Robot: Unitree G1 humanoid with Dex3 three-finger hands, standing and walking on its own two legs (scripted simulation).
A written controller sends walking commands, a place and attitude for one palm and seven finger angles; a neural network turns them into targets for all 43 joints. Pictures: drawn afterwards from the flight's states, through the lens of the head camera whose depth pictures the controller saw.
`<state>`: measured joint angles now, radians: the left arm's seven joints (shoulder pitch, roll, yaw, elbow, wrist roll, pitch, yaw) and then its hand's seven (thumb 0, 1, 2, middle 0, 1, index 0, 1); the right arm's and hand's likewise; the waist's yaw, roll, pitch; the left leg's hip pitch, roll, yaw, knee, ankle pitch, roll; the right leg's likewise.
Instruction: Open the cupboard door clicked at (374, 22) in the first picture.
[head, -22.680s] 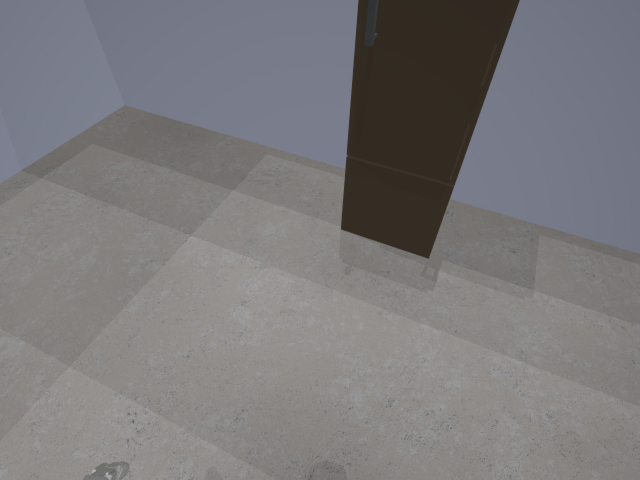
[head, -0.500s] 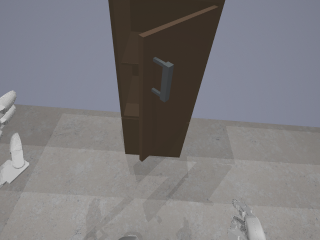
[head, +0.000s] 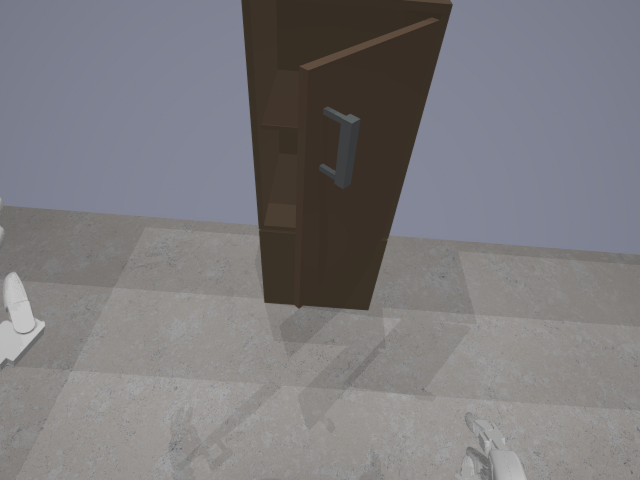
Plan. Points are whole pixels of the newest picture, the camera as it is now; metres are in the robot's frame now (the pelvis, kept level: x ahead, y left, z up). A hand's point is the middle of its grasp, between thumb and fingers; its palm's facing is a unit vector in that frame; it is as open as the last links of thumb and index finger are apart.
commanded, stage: stop stepping back and stand still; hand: left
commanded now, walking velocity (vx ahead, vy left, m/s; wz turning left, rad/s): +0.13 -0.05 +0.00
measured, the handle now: (336, 148) +0.59 +0.00 +0.12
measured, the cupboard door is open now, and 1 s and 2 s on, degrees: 50 50 50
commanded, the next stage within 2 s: let the arm hang, fingers relaxed in 0.20 s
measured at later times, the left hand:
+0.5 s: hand out of the picture +0.14 +0.23 -0.12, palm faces +0.07 -0.95 -0.30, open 7.4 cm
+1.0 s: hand out of the picture -0.08 +0.19 -0.16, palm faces +0.11 -0.97 -0.22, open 7.4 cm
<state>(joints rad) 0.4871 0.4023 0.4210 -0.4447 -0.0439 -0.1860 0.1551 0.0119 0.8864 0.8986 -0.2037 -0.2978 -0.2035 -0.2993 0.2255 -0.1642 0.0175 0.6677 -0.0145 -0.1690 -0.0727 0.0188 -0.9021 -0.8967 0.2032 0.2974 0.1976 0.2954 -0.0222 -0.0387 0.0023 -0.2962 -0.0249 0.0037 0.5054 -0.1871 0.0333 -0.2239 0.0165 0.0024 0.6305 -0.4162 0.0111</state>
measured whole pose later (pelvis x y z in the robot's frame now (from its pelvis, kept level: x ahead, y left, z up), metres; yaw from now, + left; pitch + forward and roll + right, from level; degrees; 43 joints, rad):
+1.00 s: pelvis -0.01 +0.01 +0.01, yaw +4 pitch -2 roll +0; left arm 0.34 0.15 0.00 1.18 0.00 0.02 0.03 0.00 0.91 0.90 -0.19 -0.30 -0.19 -0.30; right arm 0.29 -0.15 -0.01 1.15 -0.02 0.03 -0.03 0.01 -0.91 -0.90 0.20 0.30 0.20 0.29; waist -0.01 0.04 0.06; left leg -0.25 -0.03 -0.02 0.43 -0.15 0.02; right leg -0.14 0.00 -0.02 0.44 -0.26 0.00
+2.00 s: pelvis +0.01 +0.00 +0.01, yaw +5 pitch -1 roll +0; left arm 0.28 0.13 0.01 1.15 0.00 0.00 0.03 0.00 0.90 0.90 -0.20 -0.30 -0.20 -0.30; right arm 0.24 -0.15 -0.01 1.15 -0.02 0.01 -0.04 0.01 -0.91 -0.90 0.20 0.30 0.20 0.29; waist -0.01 0.01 0.05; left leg -0.22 -0.02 -0.04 0.43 -0.18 0.01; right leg -0.11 0.01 -0.03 0.41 -0.28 -0.02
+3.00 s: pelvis +0.02 +0.00 -0.01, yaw -23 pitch +2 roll -1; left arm 0.20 0.22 0.08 0.93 0.01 0.06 0.00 0.00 0.90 0.90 -0.20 -0.30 -0.20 -0.30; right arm 0.11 -0.20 -0.04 0.87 -0.02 0.01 -0.04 0.01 -0.90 -0.90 0.20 0.30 0.20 0.30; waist 0.03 -0.03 0.10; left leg -0.30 0.04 0.01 0.59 -0.30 0.00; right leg -0.39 0.09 0.12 0.82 -0.49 0.01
